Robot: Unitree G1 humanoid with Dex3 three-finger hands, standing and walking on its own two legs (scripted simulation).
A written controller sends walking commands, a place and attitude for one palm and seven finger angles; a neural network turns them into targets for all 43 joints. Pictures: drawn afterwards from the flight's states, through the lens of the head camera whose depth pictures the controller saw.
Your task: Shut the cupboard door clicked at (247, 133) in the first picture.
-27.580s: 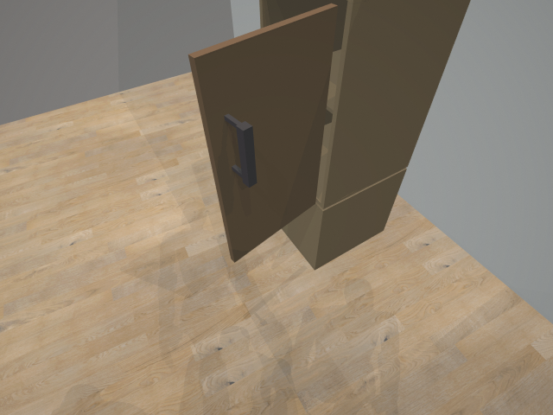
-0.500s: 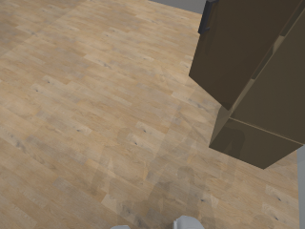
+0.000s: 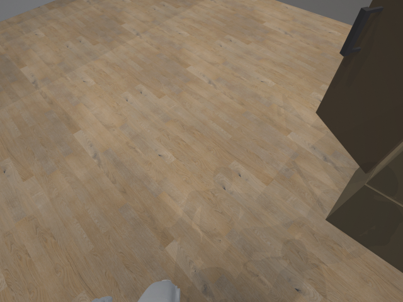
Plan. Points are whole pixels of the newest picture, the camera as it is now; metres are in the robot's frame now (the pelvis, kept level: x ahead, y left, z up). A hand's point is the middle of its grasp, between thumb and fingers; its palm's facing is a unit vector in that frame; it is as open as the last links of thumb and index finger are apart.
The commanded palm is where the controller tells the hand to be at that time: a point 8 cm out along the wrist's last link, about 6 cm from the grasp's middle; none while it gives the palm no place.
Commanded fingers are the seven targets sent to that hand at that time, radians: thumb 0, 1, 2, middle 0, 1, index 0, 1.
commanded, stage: walk to a spot facing it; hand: left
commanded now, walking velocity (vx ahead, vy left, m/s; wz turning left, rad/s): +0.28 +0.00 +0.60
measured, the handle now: (360, 32) +0.84 -0.48 +0.06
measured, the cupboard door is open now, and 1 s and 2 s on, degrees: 59 59 59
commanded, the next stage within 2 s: turn to face it in 1.12 s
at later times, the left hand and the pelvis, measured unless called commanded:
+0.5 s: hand (89, 278) +0.19 +0.27 -0.15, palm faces +0.22 -0.94 -0.25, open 7.4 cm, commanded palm none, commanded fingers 0.00 0.90 0.90 -0.20 -0.30 -0.20 -0.30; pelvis +0.12 +0.04 +0.00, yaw +14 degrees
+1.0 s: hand (116, 273) +0.20 +0.22 -0.17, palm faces +0.58 -0.79 -0.19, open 7.3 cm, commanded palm none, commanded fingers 0.00 0.90 0.90 -0.20 -0.30 -0.20 -0.30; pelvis +0.32 +0.08 +0.00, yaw +34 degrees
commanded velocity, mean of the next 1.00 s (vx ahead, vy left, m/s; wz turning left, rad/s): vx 0.32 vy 0.00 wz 0.54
